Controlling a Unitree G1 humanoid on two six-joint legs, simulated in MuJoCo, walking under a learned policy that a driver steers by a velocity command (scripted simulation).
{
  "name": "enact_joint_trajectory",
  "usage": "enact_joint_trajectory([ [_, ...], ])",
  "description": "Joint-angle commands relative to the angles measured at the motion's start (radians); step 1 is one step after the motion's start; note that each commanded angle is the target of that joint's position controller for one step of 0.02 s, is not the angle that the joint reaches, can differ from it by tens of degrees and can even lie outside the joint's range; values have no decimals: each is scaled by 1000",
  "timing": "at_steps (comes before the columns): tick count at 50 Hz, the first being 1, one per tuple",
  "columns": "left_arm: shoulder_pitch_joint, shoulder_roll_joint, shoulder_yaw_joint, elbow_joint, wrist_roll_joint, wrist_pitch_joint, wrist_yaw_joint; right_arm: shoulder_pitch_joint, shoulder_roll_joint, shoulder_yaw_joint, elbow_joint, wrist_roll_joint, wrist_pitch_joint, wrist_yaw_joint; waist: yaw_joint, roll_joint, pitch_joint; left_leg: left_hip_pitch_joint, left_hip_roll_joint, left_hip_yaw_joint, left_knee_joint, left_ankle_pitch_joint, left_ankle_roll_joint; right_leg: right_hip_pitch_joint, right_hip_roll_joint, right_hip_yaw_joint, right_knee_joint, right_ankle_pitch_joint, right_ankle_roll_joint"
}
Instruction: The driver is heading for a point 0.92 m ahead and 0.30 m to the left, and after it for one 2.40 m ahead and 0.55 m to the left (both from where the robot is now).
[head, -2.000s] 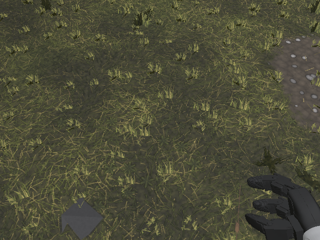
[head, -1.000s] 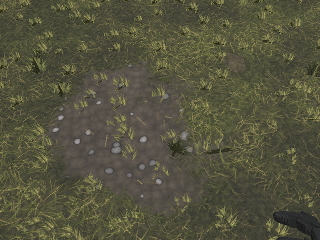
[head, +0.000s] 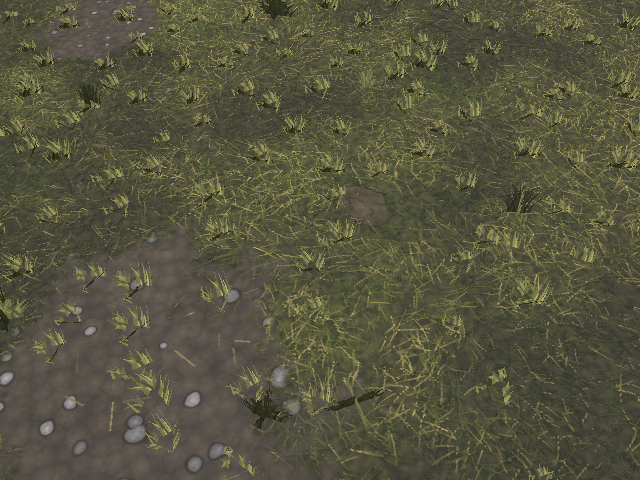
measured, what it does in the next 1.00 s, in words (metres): walks ahead, turning left: left foot, then right foot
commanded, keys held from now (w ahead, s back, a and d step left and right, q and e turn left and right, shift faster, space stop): w+q+shift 0.64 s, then w+shift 0.20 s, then w+e+shift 0.16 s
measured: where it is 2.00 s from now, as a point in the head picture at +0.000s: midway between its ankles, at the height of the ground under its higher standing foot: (122, 131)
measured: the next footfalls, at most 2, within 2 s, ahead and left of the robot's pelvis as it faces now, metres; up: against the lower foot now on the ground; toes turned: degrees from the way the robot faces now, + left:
left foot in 0.42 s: +0.44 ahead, +0.13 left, +0.00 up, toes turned +26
right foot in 0.86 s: +0.89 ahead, +0.24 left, +0.00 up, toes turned +41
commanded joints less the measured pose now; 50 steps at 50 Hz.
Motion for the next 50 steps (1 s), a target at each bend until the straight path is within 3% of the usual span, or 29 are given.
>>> enact_joint_trajectory([
  [1, 123, 146, 38, -16, -13, -14, 19, -165, -67, -3, -157, -5, -22, 23, 68, -130, 24, -538, 55, -10, 291, 146, 22, 365, -333, 507, -421, -486, -61],
  [4, 159, 81, 15, 22, -23, -29, 24, -162, -58, -5, -128, -27, 14, 59, 51, -129, 84, -492, 96, 36, 310, 243, -19, 297, -234, 191, -454, -165, -13],
  [5, 171, 101, 22, 32, -24, -33, 25, -175, -35, 2, -145, -18, 23, 67, 41, -159, 74, -524, 86, 46, 319, 280, -27, 307, -256, 193, -480, -174, -30],
  [8, 214, 82, 22, 71, -21, -45, 20, -275, -40, 4, -165, -8, 39, 74, 46, -89, 132, -609, 86, 48, 288, 366, -33, 340, -249, 52, -502, -30, -35],
  [13, 266, 81, 21, 132, -17, -52, 34, -454, -33, 25, -225, -17, 37, 95, 59, -56, 215, -555, 75, 192, 21, 441, 19, 377, -210, -160, -555, 191, -15],
  [15, 279, 100, 22, 156, -19, -45, 40, -496, -20, 38, -248, -12, 33, 96, 55, -55, 225, -471, 42, 268, -106, 405, 59, 427, -199, -235, -513, 513, 2],
  [17, 286, 146, 28, 166, -22, -32, 50, -461, -31, 39, -245, -2, 33, 78, 18, -91, 150, -313, -48, 349, -173, 358, 106, 510, -208, -269, -375, 1126, 12],
  [19, 247, 217, 48, 156, -13, 3, 62, -237, -89, 17, -191, 6, 31, 55, -110, -159, 17, -89, -115, 347, -175, 226, 146, 552, -248, -258, -74, 1456, 0],
  [20, 202, 242, 57, 137, -9, 19, 58, -43, -141, -10, -139, 9, 26, 41, -196, -171, -72, 121, -139, 308, -191, 136, 176, 476, -266, -231, 171, 1431, -32],
  [21, 174, 237, 58, 126, -8, 21, 47, 134, -192, -45, -77, 1, 21, 18, -263, -117, -142, 406, -144, 213, -287, 90, 200, 275, -233, -214, 495, 1150, -31],
  [22, 141, 78, 20, 82, -3, 8, 24, 47, -253, -63, -72, 11, 30, 1, -148, 133, -50, 503, 45, -111, -342, 4, 242, -90, -42, -178, 844, 13, -3],
  [23, 113, 73, 13, -42, -27, -19, 19, -11, -336, -78, -120, -18, 45, 9, -78, 202, -177, 737, 203, -667, -559, -99, 421, -464, 92, 24, 1082, -201, 42],
  [24, 7, 125, 12, -64, -17, -49, 19, 25, -305, -78, -126, -16, 44, 0, -121, -1, -153, 703, 229, -701, -681, -104, 377, -533, 16, 148, 1040, -105, 26],
  [25, 9, 122, 6, -59, -25, -65, 18, 18, -265, -70, -101, -11, 34, -9, -74, -71, -46, 561, 217, -638, -715, -30, 341, -502, -23, 152, 939, -56, 19],
  [26, 3, 111, 1, -44, -12, -62, 22, -17, -224, -57, -89, -10, 22, -12, -17, -155, 34, 403, 161, -520, -724, 73, 289, -431, -62, 146, 845, -47, 22],
  [29, 45, 91, -10, -38, 25, -1, 16, -70, -161, -27, -104, 10, -24, -22, 70, -124, 79, 127, 66, -365, -734, 216, 288, -291, -110, 144, 697, -90, 79],
  [32, -146, 71, -29, -115, 15, 15, 0, -22, -158, -22, -100, 16, -49, -16, 26, -88, 173, -26, -10, -275, -782, 351, 252, -277, -118, 70, 451, 33, 105],
  [34, -233, 43, -46, -142, 0, 10, -13, -5, -162, -26, -94, 12, -51, -13, -15, -38, 166, -27, -47, -218, -793, 448, 208, -200, -86, 43, 220, 251, 88],
  [37, -272, 40, -50, -144, -14, -2, -20, 70, -157, -22, -56, 28, -63, -9, -72, -1, 108, 124, -2, -200, -795, 728, 157, -97, -31, 10, 29, 460, 30],
  [39, -264, 75, -37, -140, -14, -6, -13, 65, -180, -24, -44, 25, -67, -17, -61, 16, 78, 260, 32, -187, -737, 921, 128, -50, 4, 12, -51, 425, -6],
  [41, -103, 148, -3, -96, -20, -9, 7, 53, -238, -33, -35, 4, -65, -26, 27, 61, -35, 381, 65, -188, -516, 1232, 88, 105, 70, 16, -49, 259, -39],
  [42, 76, 185, 18, -49, -33, -8, 22, 8, -260, -38, -37, -14, -60, -26, 138, 70, -119, 352, 60, -169, -306, 1247, 74, 272, 66, 16, -60, 184, -53],
  [43, 303, 227, 41, 14, -31, -1, 44, -58, -229, -32, -47, -32, -60, -26, 260, 62, -192, 204, 21, -123, -28, 1118, 65, 498, 7, 43, -15, 74, -71],
  [44, 432, 300, 60, 48, -1, -3, 56, -40, -76, 5, -87, -23, -69, -26, 246, -172, -265, -61, -101, -53, 422, 436, 38, 690, -210, 383, -33, -242, -133],
  [45, 347, 318, 66, 64, 2, -3, 27, 116, -29, 27, -111, 25, -83, -7, 101, -439, -330, -320, -227, -92, 558, -25, 18, 773, -349, 1018, -317, -338, -257],
  [46, 192, 208, 56, 37, -14, -2, 9, 21, -90, 30, -96, -2, -74, -17, 81, -214, -142, -415, -104, -69, 545, 73, 38, 637, -305, 933, -349, -423, -273],
  [47, 147, 142, 43, 40, -31, -4, 0, -85, -113, 30, -114, -20, -72, -9, 75, -65, -59, -398, -53, -41, 486, 140, 28, 497, -264, 771, -339, -332, -270],
  [48, 152, 110, 34, 62, -27, -5, -4, -158, -112, 33, -137, -36, -70, -3, 67, 8, -7, -372, -19, -22, 407, 149, 20, 390, -214, 668, -346, -232, -246],
  [50, 206, 85, 20, 125, -31, -13, 1, -208, -68, 52, -187, -65, -55, 11, 19, -39, 67, -355, 24, -10, 302, 120, -15, 247, -138, 561, -377, -130, -235],
])
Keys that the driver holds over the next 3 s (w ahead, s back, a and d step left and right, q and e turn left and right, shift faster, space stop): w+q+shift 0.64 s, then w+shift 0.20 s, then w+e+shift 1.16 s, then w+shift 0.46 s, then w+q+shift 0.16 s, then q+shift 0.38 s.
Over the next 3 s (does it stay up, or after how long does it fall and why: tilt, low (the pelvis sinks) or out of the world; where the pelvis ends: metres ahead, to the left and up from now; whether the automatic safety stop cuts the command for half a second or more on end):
stays up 2.45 0.42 -0.03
